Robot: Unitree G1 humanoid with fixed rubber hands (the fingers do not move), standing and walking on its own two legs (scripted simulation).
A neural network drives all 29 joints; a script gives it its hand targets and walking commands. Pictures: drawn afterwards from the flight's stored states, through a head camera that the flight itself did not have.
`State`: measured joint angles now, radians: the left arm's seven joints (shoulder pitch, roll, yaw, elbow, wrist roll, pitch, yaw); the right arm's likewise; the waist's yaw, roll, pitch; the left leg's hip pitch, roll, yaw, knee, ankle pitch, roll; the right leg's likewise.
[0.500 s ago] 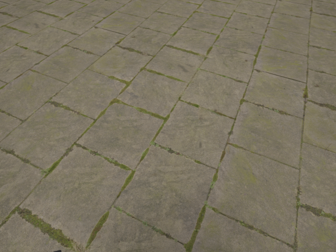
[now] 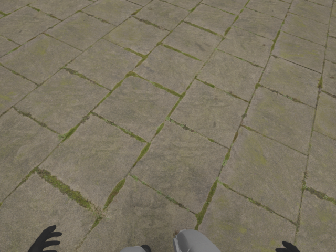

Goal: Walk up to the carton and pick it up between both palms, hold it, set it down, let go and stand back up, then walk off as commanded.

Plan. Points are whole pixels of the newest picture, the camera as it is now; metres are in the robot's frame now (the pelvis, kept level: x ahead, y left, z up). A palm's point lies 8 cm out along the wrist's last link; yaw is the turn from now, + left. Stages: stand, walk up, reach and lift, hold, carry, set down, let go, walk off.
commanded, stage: walk up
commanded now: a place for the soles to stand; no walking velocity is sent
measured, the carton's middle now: out of the picture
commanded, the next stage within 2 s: none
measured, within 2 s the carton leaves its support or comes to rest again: neither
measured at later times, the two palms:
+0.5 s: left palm out of the picture -0.14 +0.33 -0.09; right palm out of the picture -0.01 -0.26 -0.11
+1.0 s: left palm out of the picture -0.31 +0.39 -0.11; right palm out of the picture -0.23 -0.22 -0.10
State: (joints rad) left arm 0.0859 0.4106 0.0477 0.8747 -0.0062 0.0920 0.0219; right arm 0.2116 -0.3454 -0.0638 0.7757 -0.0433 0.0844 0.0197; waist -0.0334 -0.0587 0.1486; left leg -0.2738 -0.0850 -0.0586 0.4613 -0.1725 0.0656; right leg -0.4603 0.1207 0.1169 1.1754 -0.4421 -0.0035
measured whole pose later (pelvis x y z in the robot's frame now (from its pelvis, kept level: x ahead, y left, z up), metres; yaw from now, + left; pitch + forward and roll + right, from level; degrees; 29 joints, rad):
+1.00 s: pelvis -0.35 +0.06 +0.00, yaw +18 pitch -1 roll -1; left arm 0.15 0.40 0.08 0.80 0.00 0.07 0.01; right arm 0.33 -0.34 -0.06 0.76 -0.07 0.10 0.06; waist -0.06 -0.02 0.11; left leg -0.29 -0.03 -0.13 0.52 -0.21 0.02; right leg -0.55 0.04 0.00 1.12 -0.46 -0.01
